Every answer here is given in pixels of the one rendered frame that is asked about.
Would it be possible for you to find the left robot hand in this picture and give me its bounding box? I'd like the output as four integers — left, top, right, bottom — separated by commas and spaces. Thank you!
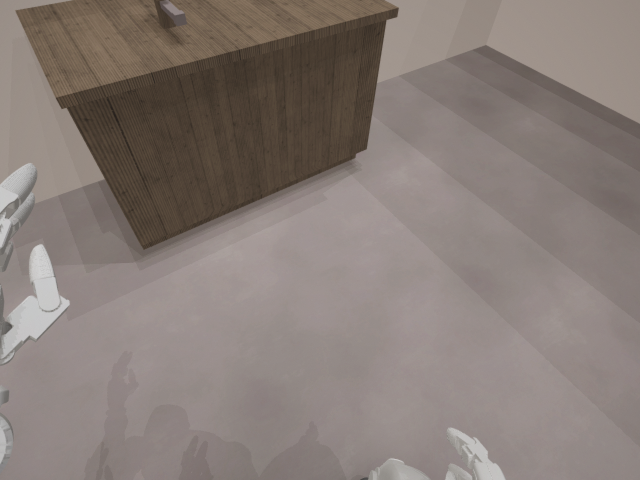
0, 163, 70, 366

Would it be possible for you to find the counter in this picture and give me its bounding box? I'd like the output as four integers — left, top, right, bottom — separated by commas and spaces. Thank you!
15, 0, 399, 250

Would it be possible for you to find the robot right shin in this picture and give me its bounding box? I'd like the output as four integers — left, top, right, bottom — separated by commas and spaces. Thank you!
379, 458, 405, 468

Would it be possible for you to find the tap lever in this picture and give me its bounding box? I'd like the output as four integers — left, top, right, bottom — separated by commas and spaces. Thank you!
159, 0, 187, 26

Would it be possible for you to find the right robot hand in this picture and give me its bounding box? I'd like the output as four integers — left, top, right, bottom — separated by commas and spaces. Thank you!
445, 428, 506, 480

